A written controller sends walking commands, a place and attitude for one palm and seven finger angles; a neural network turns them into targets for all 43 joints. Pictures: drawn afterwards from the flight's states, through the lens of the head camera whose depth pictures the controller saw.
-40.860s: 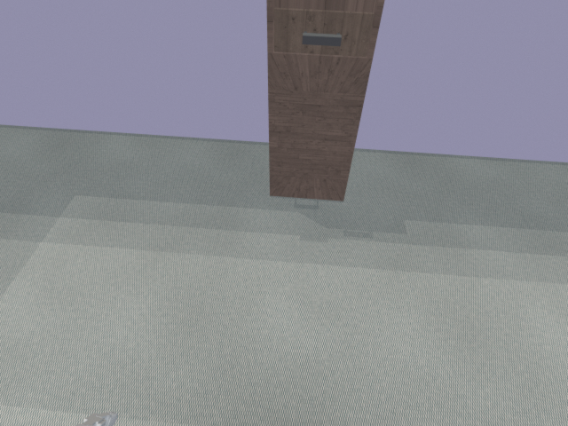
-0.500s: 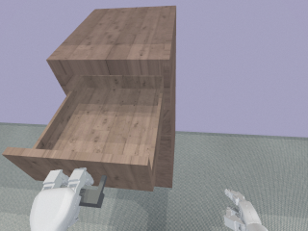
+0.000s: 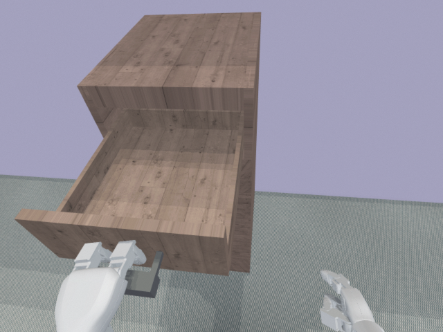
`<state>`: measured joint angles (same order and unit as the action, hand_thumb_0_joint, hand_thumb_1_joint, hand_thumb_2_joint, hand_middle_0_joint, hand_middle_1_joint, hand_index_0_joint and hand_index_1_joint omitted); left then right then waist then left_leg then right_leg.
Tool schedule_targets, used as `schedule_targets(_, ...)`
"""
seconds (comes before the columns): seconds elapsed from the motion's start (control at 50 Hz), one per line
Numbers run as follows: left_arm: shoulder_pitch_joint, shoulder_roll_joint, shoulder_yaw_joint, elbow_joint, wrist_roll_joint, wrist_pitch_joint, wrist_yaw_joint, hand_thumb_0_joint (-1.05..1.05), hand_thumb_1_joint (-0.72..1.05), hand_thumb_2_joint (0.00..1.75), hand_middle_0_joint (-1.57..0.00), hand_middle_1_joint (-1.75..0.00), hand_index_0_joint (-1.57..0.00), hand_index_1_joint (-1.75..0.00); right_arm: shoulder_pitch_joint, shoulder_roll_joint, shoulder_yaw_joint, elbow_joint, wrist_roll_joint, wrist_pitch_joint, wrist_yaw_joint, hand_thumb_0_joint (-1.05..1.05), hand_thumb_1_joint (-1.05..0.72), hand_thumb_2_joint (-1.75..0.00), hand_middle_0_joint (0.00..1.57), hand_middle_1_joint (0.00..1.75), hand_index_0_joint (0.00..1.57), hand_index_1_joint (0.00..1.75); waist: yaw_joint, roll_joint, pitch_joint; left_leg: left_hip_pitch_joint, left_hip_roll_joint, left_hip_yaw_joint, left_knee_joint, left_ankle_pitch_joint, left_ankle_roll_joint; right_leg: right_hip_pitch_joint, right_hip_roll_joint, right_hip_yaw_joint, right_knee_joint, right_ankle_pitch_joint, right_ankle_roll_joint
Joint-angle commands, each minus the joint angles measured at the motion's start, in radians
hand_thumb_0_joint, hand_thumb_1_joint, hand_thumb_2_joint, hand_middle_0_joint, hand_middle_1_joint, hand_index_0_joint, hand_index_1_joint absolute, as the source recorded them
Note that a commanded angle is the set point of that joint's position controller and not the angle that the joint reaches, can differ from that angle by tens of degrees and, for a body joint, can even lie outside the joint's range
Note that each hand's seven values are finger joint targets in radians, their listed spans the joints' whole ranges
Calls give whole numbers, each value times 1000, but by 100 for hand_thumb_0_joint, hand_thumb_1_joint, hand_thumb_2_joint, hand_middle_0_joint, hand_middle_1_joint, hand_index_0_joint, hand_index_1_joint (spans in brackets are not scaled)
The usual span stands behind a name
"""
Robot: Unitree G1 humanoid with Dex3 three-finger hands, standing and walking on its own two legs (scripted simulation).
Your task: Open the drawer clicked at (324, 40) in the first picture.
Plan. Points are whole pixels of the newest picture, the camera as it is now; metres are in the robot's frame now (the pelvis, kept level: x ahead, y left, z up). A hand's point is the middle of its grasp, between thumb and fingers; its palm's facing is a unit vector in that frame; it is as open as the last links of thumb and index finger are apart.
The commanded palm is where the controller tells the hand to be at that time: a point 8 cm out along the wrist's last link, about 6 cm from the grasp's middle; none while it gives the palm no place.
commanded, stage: lift the hand off the handle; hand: left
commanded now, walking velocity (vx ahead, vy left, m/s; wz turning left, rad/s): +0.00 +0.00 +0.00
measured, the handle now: (120, 266) +0.20 +0.20 +0.06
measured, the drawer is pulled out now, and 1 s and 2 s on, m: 0.30 0.28 0.28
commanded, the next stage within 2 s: draw the hand back to the body in 1.52 s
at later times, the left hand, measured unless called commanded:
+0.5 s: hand (116, 284) +0.17 +0.20 +0.06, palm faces +0.04 -0.17 -0.98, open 13.4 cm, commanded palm +0.14 +0.19 +0.14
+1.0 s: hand (102, 263) +0.17 +0.19 +0.13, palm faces +0.10 -0.18 -0.98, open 13.2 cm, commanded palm +0.14 +0.19 +0.21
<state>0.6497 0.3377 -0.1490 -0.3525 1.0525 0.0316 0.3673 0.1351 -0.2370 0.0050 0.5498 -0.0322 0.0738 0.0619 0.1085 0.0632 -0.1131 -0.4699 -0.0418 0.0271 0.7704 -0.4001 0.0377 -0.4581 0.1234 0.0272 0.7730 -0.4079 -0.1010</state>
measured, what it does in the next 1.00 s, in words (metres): stands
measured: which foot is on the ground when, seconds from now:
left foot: down 0.00-1.00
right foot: down 0.00-1.00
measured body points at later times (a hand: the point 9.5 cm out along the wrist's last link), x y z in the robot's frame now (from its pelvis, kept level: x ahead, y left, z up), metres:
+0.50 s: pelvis +0.00 +0.01 +0.01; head -0.02 -0.03 +0.45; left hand +0.16 +0.20 +0.11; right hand +0.22 -0.18 -0.08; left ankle -0.01 +0.10 -0.71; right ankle -0.01 -0.06 -0.71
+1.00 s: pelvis +0.00 +0.02 +0.02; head -0.02 -0.04 +0.46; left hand +0.16 +0.20 +0.18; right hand +0.24 -0.16 -0.07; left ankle -0.01 +0.10 -0.71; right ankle -0.01 -0.06 -0.71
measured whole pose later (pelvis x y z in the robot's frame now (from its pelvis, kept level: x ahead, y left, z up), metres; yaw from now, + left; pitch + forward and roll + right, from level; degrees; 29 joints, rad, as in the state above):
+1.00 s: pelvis +0.00 +0.02 +0.02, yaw +0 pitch +0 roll +0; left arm 0.51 0.44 -0.21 -0.59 0.94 0.21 0.10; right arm 0.10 -0.24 0.06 0.54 0.01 0.14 0.05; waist 0.13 0.13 -0.09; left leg -0.28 -0.05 0.03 0.63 -0.35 0.06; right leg -0.26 0.12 0.05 0.61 -0.34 -0.08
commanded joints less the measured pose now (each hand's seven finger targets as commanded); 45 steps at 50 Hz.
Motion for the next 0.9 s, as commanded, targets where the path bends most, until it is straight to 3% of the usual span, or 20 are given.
schedule_targets(0.0, -91, 96, 49, -135, 16, 3, 29, 0, -50, 30, -30, -120, -30, -120, -139, -74, -24, -169, 7, -54, -11, 0, -90, -90, 20, 30, 20, 30, -25, -90, -53, 131, -1, -65, -41, 168, -4, -84, -66, 180, -181, 167, 35)
schedule_targets(0.14, -188, 50, -30, -130, 19, 33, 12, 0, -50, 30, -30, -120, -30, -120, -150, -69, -17, -167, 14, -52, -12, 0, -90, -90, 20, 30, 20, 30, -36, -102, -61, 144, 9, -76, -53, 174, 1, -90, -65, 142, -171, 141, 39)
schedule_targets(0.2, -240, 67, -26, -106, 16, 48, 2, 0, -50, 30, -30, -120, -30, -120, -166, -69, -16, -160, 19, -45, -24, 0, -90, -90, 20, 30, 20, 30, -38, -112, -35, 138, 6, -73, -60, 150, 2, -90, -66, 149, -191, 116, 41)
schedule_targets(0.28, -312, 97, -13, -192, 12, 61, -17, 0, -50, 30, -30, -120, -30, -120, -176, -65, -10, -163, 17, -42, -32, 0, -90, -90, 20, 30, 20, 30, -24, -79, -98, 186, 5, -72, -77, 164, 8, -48, -73, 153, -206, 106, 41)
schedule_targets(0.42, -269, 156, 46, -306, -40, 63, -60, 0, -50, 30, -30, -120, -30, -120, -203, -66, 3, -176, 28, -34, -33, 0, -90, -90, 20, 30, 20, 30, -12, -32, -88, 225, 11, -73, -106, 242, 4, 14, -68, 158, -232, 195, 35)
schedule_targets(0.48, -258, 125, 12, -354, -23, 67, -71, 0, -50, 30, -30, -120, -30, -120, -184, -64, -1, -184, 18, -32, -20, 0, -90, -90, 20, 30, 20, 30, -8, 17, -58, 242, 21, -72, -108, 248, 0, -24, -63, 149, -232, 136, 26)
schedule_targets(0.54, -211, 136, 28, -398, -39, 75, -82, 0, -50, 30, -30, -120, -30, -120, -181, -68, 2, -200, 24, -29, -10, 0, -90, -90, 20, 30, 20, 30, 3, -5, -84, 249, 32, -75, -120, 279, -4, 6, -62, 136, -222, 151, 27)
schedule_targets(0.62, -156, 155, 56, -406, -63, 95, -96, 0, -50, 30, -30, -120, -30, -120, -202, -72, 6, -211, 41, -20, -4, 0, -90, -90, 20, 30, 20, 30, 4, -33, -65, 247, 35, -73, -130, 306, -6, 39, -64, 136, -236, 211, 32)
schedule_targets(0.66, -194, 157, 50, -406, -53, 105, -106, 0, -50, 30, -30, -120, -30, -120, -202, -71, 7, -201, 39, -13, -2, 0, -90, -90, 20, 30, 20, 30, 1, -58, -28, 242, 38, -72, -142, 292, -9, 26, -64, 138, -244, 190, 34)
schedule_targets(0.72, -245, 149, 38, -429, -59, 131, -129, 0, -50, 30, -30, -120, -30, -120, -229, -74, 12, -202, 46, -4, 0, 0, -90, -90, 20, 30, 20, 30, -1, -27, -46, 272, 39, -74, -159, 295, -4, 53, -68, 132, -259, 194, 35)
schedule_targets(0.74, -259, 179, 54, -454, -47, 135, -133, 0, -50, 30, -30, -120, -30, -120, -207, -74, 13, -207, 41, -6, 0, 0, -90, -90, 20, 30, 20, 30, 10, -32, -73, 273, 45, -68, -158, 302, -5, 61, -73, 132, -251, 181, 39)
schedule_targets(0.78, -268, 178, 45, -476, -59, 143, -148, 0, -50, 30, -30, -120, -30, -120, -217, -74, 12, -211, 44, -1, -7, 0, -90, -90, 20, 30, 20, 30, 11, -19, -70, 291, 42, -65, -166, 315, -2, 76, -73, 128, -265, 201, 41)
schedule_targets(0.82, -314, 209, 84, -494, -79, 148, -157, 0, -50, 30, -30, -120, -30, -120, -246, -78, 19, -203, 51, 3, -13, 0, -90, -90, 20, 30, 20, 30, 3, -18, -78, 316, 43, -74, -176, 324, -2, 99, -71, 140, -285, 229, 39)
schedule_targets(0.84, -323, 204, 65, -520, -62, 150, -164, 0, -50, 30, -30, -120, -30, -120, -224, -73, 21, -209, 42, 1, -12, 0, -90, -90, 20, 30, 20, 30, 11, -25, -91, 314, 46, -63, -171, 322, -2, 93, -79, 135, -280, 200, 44)
schedule_targets(0.88, -318, 201, 64, -533, -71, 146, -176, 0, -50, 30, -30, -120, -30, -120, -222, -77, 18, -207, 41, 4, -15, 0, -90, -90, 20, 30, 20, 30, 10, -26, -70, 323, 47, -65, -178, 340, -6, 91, -72, 137, -289, 217, 40)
